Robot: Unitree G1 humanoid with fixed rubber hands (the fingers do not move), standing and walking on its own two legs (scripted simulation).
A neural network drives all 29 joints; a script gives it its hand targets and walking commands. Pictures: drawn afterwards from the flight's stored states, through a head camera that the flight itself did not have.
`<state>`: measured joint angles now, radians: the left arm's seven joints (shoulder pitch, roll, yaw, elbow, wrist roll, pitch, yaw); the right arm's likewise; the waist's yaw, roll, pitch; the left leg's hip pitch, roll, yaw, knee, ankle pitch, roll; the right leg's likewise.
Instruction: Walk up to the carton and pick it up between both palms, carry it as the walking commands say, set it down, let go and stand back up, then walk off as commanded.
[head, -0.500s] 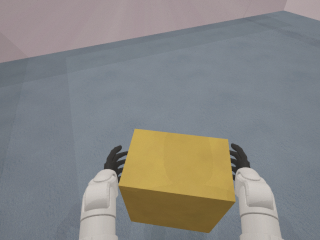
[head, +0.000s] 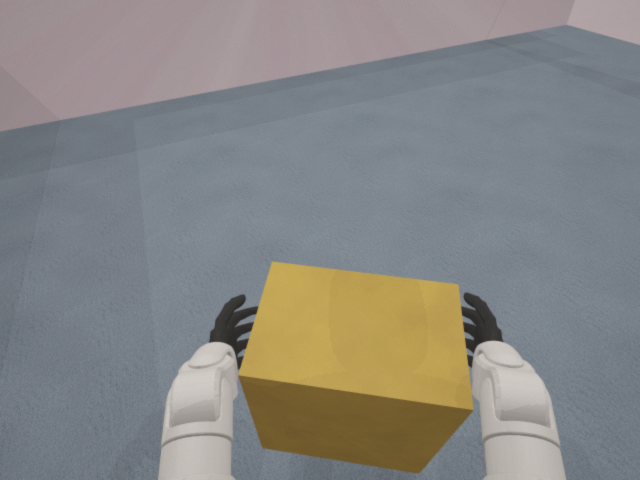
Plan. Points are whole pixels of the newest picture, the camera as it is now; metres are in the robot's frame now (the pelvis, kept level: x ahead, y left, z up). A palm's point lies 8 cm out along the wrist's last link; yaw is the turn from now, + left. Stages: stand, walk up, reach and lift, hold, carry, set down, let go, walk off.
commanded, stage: hold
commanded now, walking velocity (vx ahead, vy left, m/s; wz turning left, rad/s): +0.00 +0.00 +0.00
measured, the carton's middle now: (350, 374) +0.28 +0.00 -0.02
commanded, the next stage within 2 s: carry in 0.96 s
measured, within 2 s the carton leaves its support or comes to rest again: neither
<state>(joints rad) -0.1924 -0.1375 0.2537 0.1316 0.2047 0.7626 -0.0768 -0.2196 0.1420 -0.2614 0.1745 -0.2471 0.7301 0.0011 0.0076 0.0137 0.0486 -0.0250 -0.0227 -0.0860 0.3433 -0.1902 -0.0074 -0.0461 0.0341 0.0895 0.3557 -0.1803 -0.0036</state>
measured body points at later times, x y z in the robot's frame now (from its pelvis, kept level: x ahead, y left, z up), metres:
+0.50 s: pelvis +0.00 +0.00 +0.00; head -0.04 -0.01 +0.45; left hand +0.28 +0.16 +0.03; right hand +0.29 -0.17 +0.03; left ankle +0.01 +0.13 -0.75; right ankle +0.02 -0.12 -0.75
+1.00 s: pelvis +0.00 +0.00 +0.00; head -0.04 +0.00 +0.44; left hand +0.28 +0.17 +0.03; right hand +0.29 -0.17 +0.03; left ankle +0.01 +0.13 -0.75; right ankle +0.02 -0.12 -0.75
